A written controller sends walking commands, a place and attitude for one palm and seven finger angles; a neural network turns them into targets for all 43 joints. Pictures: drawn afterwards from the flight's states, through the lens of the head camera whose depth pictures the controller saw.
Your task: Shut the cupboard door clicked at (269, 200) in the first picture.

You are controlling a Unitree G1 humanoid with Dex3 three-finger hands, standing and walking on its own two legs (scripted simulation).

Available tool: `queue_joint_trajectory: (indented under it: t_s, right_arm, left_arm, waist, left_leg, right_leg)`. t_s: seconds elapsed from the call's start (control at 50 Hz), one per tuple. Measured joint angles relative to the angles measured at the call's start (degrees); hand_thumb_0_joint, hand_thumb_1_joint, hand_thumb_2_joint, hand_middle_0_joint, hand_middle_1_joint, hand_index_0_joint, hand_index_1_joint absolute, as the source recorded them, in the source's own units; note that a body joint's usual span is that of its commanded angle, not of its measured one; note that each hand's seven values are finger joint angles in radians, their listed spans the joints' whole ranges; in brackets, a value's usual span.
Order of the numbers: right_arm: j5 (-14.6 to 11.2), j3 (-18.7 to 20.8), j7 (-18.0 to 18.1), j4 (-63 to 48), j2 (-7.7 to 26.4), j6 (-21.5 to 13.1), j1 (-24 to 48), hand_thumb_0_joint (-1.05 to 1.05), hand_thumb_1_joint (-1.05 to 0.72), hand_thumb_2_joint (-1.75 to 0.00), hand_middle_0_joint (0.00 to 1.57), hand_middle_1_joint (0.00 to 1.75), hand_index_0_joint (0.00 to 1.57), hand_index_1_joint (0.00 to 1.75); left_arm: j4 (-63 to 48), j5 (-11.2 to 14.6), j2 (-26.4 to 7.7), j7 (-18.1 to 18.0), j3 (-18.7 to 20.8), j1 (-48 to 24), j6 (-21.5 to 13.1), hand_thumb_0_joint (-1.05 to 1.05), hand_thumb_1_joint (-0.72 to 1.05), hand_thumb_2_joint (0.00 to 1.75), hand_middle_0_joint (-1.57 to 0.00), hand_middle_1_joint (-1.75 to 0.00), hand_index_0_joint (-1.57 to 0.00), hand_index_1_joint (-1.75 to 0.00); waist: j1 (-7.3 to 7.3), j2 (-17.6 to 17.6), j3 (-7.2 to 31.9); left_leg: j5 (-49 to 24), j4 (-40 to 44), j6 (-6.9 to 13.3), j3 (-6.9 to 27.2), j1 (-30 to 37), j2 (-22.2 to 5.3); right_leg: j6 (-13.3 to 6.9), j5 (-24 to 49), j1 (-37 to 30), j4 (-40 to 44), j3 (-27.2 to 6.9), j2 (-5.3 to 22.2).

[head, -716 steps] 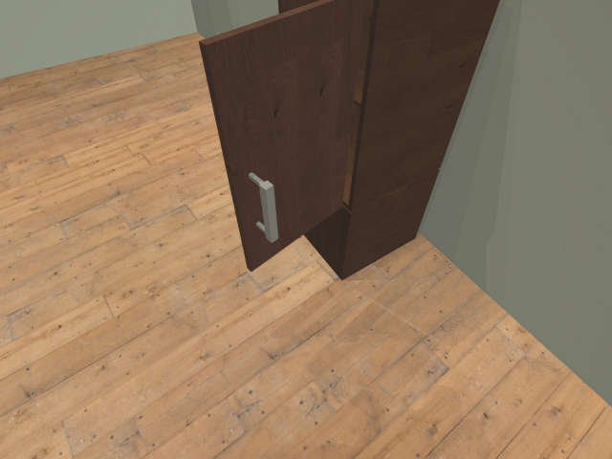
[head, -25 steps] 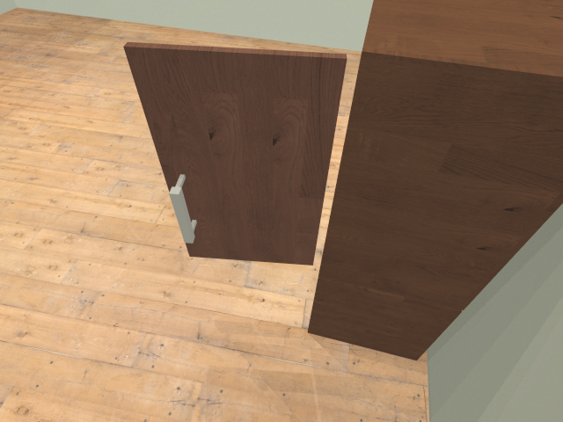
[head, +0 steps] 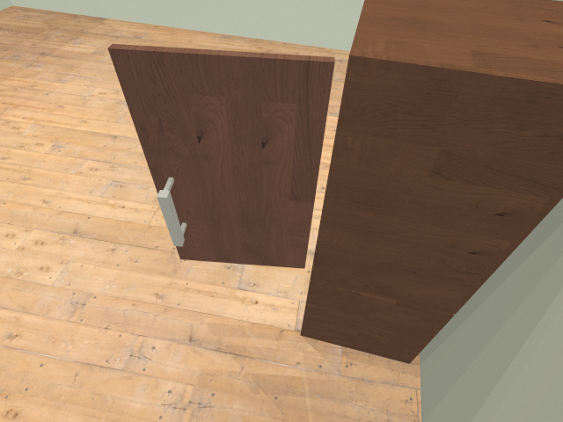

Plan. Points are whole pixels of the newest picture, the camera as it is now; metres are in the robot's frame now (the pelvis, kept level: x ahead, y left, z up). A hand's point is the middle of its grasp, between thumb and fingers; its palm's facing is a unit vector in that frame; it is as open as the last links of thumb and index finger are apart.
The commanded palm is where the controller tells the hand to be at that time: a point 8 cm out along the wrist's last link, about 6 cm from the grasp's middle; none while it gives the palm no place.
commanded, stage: shuffle to correct the standing spot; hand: left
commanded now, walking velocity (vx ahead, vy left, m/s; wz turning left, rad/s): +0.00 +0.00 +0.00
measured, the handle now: (174, 213) +0.55 +0.28 -0.11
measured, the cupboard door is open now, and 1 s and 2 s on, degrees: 100 100 100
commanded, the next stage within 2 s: come to a stop and stand still in 0.70 s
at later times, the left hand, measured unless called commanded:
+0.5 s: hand out of the picture +0.05 +0.20 -0.18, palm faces +0.05 -0.98 -0.19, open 7.4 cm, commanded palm none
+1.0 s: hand out of the picture +0.11 +0.27 -0.19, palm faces +0.09 -0.97 -0.21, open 7.3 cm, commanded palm none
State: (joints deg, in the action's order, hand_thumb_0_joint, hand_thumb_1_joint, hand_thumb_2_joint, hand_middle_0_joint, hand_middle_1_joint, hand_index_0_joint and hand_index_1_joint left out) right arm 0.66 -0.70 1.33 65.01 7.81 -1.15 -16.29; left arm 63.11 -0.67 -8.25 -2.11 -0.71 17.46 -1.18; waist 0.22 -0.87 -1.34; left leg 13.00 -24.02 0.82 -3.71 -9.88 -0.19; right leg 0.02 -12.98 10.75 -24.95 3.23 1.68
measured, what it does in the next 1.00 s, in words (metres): walks ahead: right foot, then left foot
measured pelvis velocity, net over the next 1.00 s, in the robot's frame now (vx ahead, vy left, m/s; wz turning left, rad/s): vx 0.12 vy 0.08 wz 0.01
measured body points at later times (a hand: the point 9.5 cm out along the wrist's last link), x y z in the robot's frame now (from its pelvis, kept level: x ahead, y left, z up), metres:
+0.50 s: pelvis +0.05 +0.03 +0.00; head +0.07 +0.03 +0.44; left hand +0.05 +0.26 -0.16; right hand +0.01 -0.18 -0.16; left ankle +0.00 +0.11 -0.74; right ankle +0.04 -0.08 -0.70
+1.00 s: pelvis +0.12 +0.08 -0.01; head +0.15 +0.10 +0.43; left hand +0.11 +0.33 -0.18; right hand +0.20 -0.14 -0.16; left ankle +0.16 +0.22 -0.74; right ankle +0.10 -0.05 -0.73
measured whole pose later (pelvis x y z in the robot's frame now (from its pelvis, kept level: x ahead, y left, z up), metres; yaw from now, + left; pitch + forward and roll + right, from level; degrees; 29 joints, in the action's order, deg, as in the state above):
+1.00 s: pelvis +0.12 +0.08 -0.01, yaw +1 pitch +0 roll +1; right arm 1.7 1.2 1.2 57.1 8.6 -1.3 -11.3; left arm 60.0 -1.4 -11.6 -1.7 3.0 17.4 1.7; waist 2.0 -3.5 -3.3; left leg 13.1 -31.8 -0.8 -3.6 -18.3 -2.1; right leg 0.8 -27.7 16.8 -42.3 2.0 4.6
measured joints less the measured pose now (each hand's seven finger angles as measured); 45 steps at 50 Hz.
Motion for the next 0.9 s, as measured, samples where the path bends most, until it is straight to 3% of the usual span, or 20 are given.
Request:
queue_joint_trajectory:
  t_s: [0.24, 0.32, 0.4, 0.46, 0.5, 0.56, 0.6, 0.64, 0.68, 0.72, 0.8, 0.9]
  right_arm:
    - [0.66, 0.37, -0.75, -1.26, 0.74, 1.43, -2.10, 0.01, -0.91, -0.90, 0.20, 0.30, 0.19, 0.30]
    - [0.75, 0.67, -0.81, -1.81, 0.64, 1.03, -3.41, 0.01, -0.91, -0.90, 0.20, 0.30, 0.19, 0.30]
    - [0.91, 0.50, -0.09, -3.01, 0.44, -0.50, -4.73, 0.01, -0.91, -0.90, 0.20, 0.30, 0.19, 0.30]
    - [1.14, 0.01, 0.24, -3.16, 0.04, -1.00, -5.81, 0.01, -0.91, -0.90, 0.20, 0.30, 0.19, 0.30]
    - [1.22, -0.26, 0.22, -2.77, -0.21, -0.91, -6.55, 0.01, -0.91, -0.90, 0.20, 0.30, 0.19, 0.30]
    - [0.95, -0.43, 0.06, -2.05, -0.47, -0.43, -7.43, 0.01, -0.91, -0.90, 0.20, 0.30, 0.20, 0.30]
    - [0.45, -0.27, -0.34, -1.90, -0.74, -0.08, -8.11, 0.01, -0.91, -0.90, 0.20, 0.30, 0.20, 0.30]
    - [0.59, 0.51, -0.68, -1.51, -0.18, 1.13, -7.19, 0.01, -0.91, -0.90, 0.20, 0.30, 0.20, 0.30]
    - [0.85, 1.30, -1.08, -1.58, 0.46, 2.36, -5.33, 0.01, -0.91, -0.90, 0.20, 0.30, 0.20, 0.30]
    - [1.01, 2.00, -1.57, -2.55, 1.05, 2.90, -3.16, 0.01, -0.91, -0.90, 0.20, 0.30, 0.20, 0.30]
    - [0.81, 2.74, -2.14, -5.71, 1.71, 2.35, 0.91, 0.01, -0.91, -0.90, 0.20, 0.30, 0.19, 0.30]
    - [0.41, 2.91, -1.78, -8.82, 3.18, 0.29, 3.65, 0.01, -0.92, -0.90, 0.20, 0.30, 0.19, 0.30]
  left_arm:
    - [-1.21, -0.42, 0.23, 0.48, 1.50, 2.29, 0.52, 0.00, 0.91, 0.90, -0.20, -0.29, -0.20, -0.30]
    - [-1.36, -0.59, -0.37, 0.56, 2.65, 3.97, 1.05, 0.00, 0.91, 0.90, -0.20, -0.29, -0.20, -0.30]
    - [-1.01, -0.96, -0.83, 0.64, 2.76, 3.96, 2.11, 0.00, 0.91, 0.90, -0.20, -0.29, -0.20, -0.30]
    - [-1.57, -0.80, -0.83, 0.89, 2.82, 1.81, 2.04, 0.00, 0.91, 0.90, -0.20, -0.29, -0.20, -0.30]
    - [-2.62, -0.67, -0.59, 1.09, 2.83, -0.11, 1.81, 0.00, 0.91, 0.90, -0.20, -0.29, -0.20, -0.30]
    - [-4.75, -0.71, -0.29, 0.98, 3.03, -2.57, 0.81, 0.01, 0.92, 0.90, -0.20, -0.29, -0.20, -0.30]
    - [-6.26, -0.76, -0.74, 0.95, 3.08, -3.22, -0.82, 0.01, 0.93, 0.90, -0.20, -0.29, -0.20, -0.30]
    - [-6.47, -0.56, -0.21, 0.78, 3.12, -4.08, -1.46, 0.00, 0.93, 0.90, -0.20, -0.29, -0.20, -0.30]
    - [-6.54, -0.53, 0.17, 0.39, 3.17, -3.83, -1.59, 0.00, 0.92, 0.90, -0.20, -0.29, -0.20, -0.30]
    - [-6.11, -0.75, 0.32, 0.07, 3.27, -3.02, -1.33, 0.00, 0.92, 0.90, -0.20, -0.29, -0.20, -0.30]
    - [-4.68, -1.24, -0.32, 0.53, 3.42, -0.92, -0.40, 0.00, 0.92, 0.90, -0.20, -0.29, -0.20, -0.30]
    - [-3.78, -1.24, -1.02, 1.14, 3.56, 1.34, 1.33, 0.00, 0.91, 0.90, -0.21, -0.29, -0.20, -0.30]
  waist:
    - [0.71, 0.62, 1.01]
    - [1.14, -0.89, 1.21]
    - [0.62, -1.42, 0.58]
    - [-0.33, -0.38, -0.57]
    - [-0.60, 0.48, -1.14]
    - [-0.30, 1.55, -1.81]
    - [0.16, 1.09, -1.81]
    - [-0.09, 2.62, -2.17]
    - [0.01, 2.97, -1.93]
    - [0.17, 2.47, -1.52]
    - [0.94, 0.16, -1.03]
    - [2.16, -0.44, -1.25]
  left_leg:
    - [3.85, -5.48, 0.15, 1.17, -2.18, -0.37]
    - [5.61, -6.50, 1.36, 0.53, -1.71, 0.83]
    - [6.25, -4.99, 2.68, -0.93, 0.08, 2.19]
    - [5.46, -2.45, 3.15, -0.63, 1.98, 2.57]
    - [5.06, -0.96, 3.11, -0.19, 3.13, 2.80]
    - [6.17, -1.69, 2.73, 0.13, 3.84, 3.17]
    - [9.54, -7.82, 2.14, -0.29, 1.68, 3.87]
    - [14.91, -20.57, 0.85, 0.46, -3.46, 2.77]
    - [14.59, -30.62, -0.17, 0.55, -9.13, 1.48]
    - [11.88, -33.88, -0.99, 0.35, -13.37, -0.30]
    - [5.91, -24.96, -2.34, 0.12, -15.40, -2.89]
    - [-2.41, -7.16, -3.02, -0.07, -9.00, -3.58]
  right_leg:
    - [-0.02, -2.60, 0.12, -2.11, 1.22, -0.13]
    - [0.40, -4.89, 0.45, -4.57, 0.58, 1.13]
    - [-1.54, -13.81, 5.45, -17.91, 0.07, 1.89]
    - [-1.89, -15.89, 9.61, -25.71, 1.48, 1.54]
    - [-1.87, -14.95, 10.62, -24.23, 2.59, 1.41]
    - [-1.86, -8.23, 8.78, -14.20, 3.86, 0.98]
    - [-2.72, -1.85, 7.18, -8.97, 3.48, 1.81]
    - [-2.61, -3.10, 6.60, -10.78, 5.02, 1.84]
    - [-2.14, -4.07, 5.13, -9.28, 5.63, 1.97]
    - [-1.51, -3.15, 3.70, -6.45, 5.39, 2.21]
    - [-0.35, -1.47, 2.08, -2.71, 3.31, 3.26]
    - [1.90, -4.33, 2.58, -6.49, 0.89, 3.92]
